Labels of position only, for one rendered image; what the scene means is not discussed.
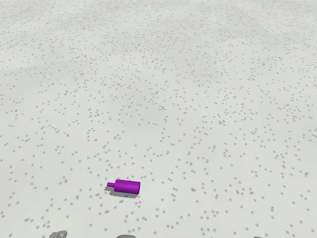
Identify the bottle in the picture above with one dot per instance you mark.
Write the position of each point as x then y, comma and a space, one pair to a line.
125, 186

